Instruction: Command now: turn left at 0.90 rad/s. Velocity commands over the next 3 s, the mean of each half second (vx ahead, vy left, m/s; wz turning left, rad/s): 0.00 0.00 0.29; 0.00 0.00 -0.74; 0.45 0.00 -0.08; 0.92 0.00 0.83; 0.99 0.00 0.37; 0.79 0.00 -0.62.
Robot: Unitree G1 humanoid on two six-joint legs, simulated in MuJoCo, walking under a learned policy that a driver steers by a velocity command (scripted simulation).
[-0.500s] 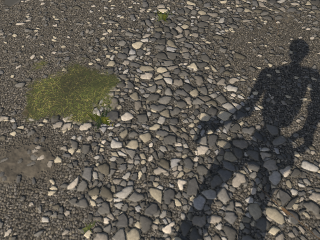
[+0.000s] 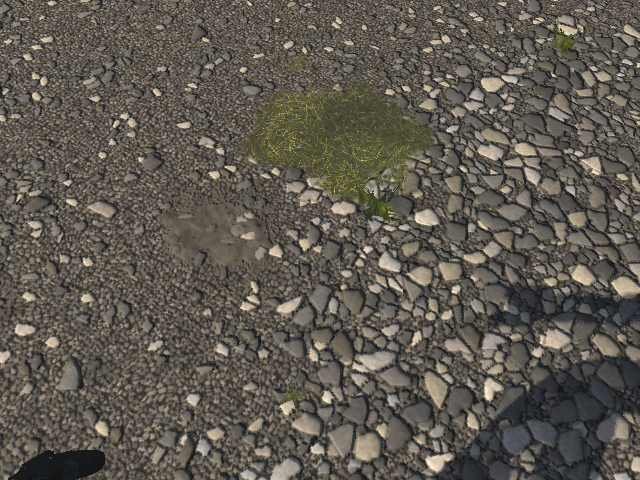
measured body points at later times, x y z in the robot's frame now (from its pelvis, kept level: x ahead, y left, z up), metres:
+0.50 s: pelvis +0.06 -0.03 +0.00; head +0.08 -0.04 +0.45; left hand +0.18 +0.25 -0.09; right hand +0.26 -0.27 -0.10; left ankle +0.02 +0.07 -0.74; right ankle +0.08 -0.15 -0.74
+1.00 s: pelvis +0.06 +0.00 +0.00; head +0.11 +0.00 +0.45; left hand +0.30 +0.22 -0.10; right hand +0.11 -0.30 -0.09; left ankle +0.05 +0.09 -0.74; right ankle +0.03 -0.15 -0.67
